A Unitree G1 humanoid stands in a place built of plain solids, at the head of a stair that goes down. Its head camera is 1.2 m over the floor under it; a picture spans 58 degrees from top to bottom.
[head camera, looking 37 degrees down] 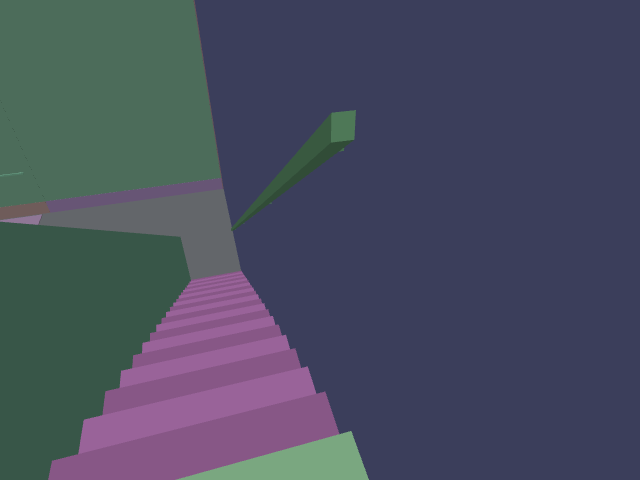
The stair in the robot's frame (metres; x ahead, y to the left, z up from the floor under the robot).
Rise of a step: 0.19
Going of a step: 0.26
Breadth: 0.90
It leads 16 degrees to the left of straight ahead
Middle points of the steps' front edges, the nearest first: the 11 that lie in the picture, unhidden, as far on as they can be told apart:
0.80 0.42 -0.18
1.05 0.49 -0.37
1.30 0.56 -0.56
1.55 0.63 -0.75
1.81 0.70 -0.94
2.06 0.78 -1.13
2.31 0.85 -1.32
2.56 0.92 -1.51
2.81 0.99 -1.70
3.07 1.07 -1.89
3.32 1.14 -2.08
